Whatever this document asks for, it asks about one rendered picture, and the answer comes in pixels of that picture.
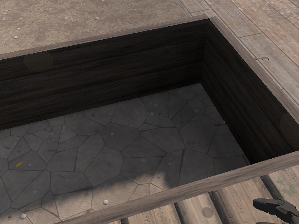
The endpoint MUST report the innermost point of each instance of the right robot hand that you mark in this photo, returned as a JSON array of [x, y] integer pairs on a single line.
[[281, 208]]

